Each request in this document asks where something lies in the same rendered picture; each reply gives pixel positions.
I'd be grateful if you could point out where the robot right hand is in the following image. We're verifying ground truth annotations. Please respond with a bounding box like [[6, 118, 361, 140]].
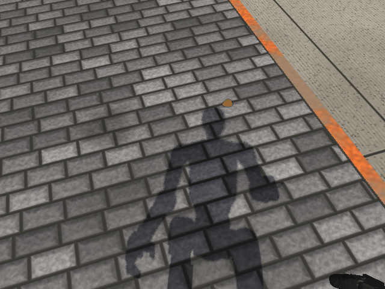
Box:
[[329, 274, 385, 289]]

